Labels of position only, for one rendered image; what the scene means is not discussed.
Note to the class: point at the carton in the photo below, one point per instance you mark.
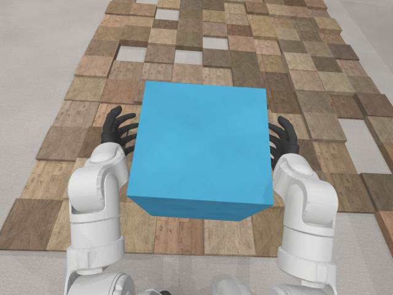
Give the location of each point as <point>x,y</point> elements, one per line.
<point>202,152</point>

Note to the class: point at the robot left hand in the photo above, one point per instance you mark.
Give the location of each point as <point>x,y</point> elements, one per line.
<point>112,133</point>

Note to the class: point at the left robot upper arm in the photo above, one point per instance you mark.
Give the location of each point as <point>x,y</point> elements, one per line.
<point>116,283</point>

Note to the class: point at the right robot thigh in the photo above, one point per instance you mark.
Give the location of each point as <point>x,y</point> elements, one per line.
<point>231,287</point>

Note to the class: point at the robot right hand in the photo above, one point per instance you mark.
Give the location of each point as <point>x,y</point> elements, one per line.
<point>286,144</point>

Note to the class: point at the right robot forearm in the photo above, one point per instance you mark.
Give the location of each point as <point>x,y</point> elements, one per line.
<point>309,223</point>

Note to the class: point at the left robot forearm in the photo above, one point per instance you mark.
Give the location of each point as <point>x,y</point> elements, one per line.
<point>94,208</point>

